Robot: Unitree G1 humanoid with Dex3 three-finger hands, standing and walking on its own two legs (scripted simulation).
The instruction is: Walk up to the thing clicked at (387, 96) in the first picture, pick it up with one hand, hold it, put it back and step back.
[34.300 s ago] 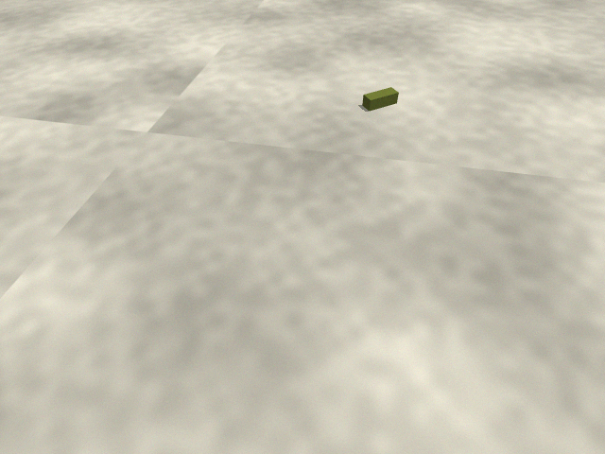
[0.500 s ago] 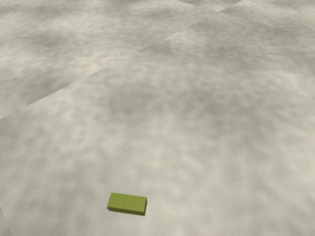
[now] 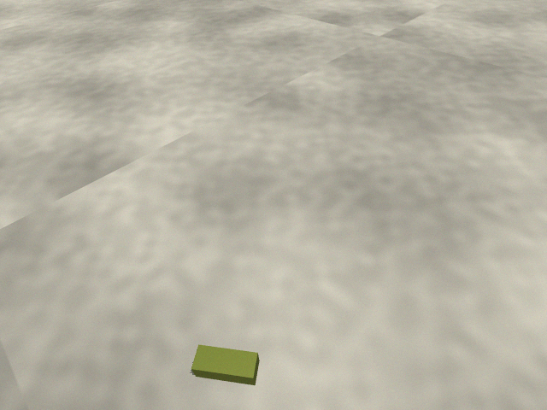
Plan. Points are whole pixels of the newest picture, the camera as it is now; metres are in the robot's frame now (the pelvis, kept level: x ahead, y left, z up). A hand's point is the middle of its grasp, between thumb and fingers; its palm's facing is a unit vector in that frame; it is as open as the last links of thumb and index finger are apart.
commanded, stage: stand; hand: left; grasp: from above
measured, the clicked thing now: (226, 364) +0.46 +0.23 -0.74
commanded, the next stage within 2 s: step back in 1.64 s
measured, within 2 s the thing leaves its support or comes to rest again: neither
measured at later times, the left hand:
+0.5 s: hand out of the picture +0.07 +0.23 -0.15, palm faces +0.03 -0.94 -0.33, open 7.4 cm
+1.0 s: hand out of the picture +0.08 +0.23 -0.15, palm faces +0.02 -0.94 -0.34, open 7.4 cm
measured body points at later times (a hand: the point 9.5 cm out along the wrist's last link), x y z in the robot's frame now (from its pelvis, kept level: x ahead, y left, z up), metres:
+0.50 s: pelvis +0.01 -0.01 +0.00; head +0.01 -0.02 +0.45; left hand +0.07 +0.28 -0.13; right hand +0.06 -0.30 -0.14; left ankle +0.01 +0.13 -0.74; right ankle +0.02 -0.14 -0.74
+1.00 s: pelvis +0.01 -0.01 +0.00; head +0.01 -0.02 +0.45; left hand +0.08 +0.28 -0.13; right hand +0.08 -0.31 -0.14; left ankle +0.01 +0.13 -0.74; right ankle +0.02 -0.14 -0.74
